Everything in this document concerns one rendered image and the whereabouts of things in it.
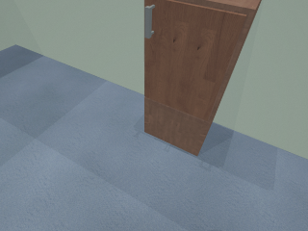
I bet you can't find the handle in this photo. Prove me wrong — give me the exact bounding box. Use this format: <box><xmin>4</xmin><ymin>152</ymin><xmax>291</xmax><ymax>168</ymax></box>
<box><xmin>144</xmin><ymin>4</ymin><xmax>155</xmax><ymax>39</ymax></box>

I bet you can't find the cupboard door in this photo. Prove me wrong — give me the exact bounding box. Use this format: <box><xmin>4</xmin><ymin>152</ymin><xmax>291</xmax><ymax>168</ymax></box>
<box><xmin>145</xmin><ymin>0</ymin><xmax>246</xmax><ymax>121</ymax></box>

